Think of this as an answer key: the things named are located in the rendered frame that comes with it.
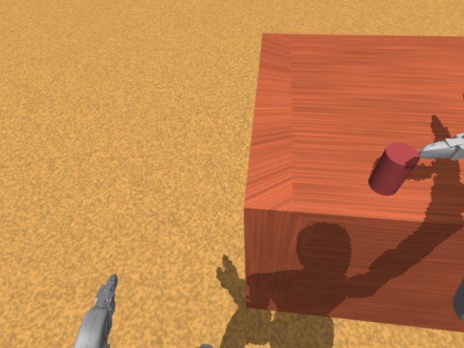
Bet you can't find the can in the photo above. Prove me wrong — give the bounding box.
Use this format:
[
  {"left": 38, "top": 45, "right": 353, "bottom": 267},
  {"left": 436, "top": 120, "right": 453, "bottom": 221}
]
[{"left": 368, "top": 142, "right": 420, "bottom": 196}]

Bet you can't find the left robot hand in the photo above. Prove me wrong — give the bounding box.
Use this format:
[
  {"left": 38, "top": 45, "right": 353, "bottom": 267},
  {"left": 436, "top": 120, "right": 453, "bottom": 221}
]
[{"left": 73, "top": 274, "right": 117, "bottom": 348}]

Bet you can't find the right robot hand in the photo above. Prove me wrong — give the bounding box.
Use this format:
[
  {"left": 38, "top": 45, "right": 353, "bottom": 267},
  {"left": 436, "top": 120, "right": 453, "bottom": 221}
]
[{"left": 418, "top": 94, "right": 464, "bottom": 161}]

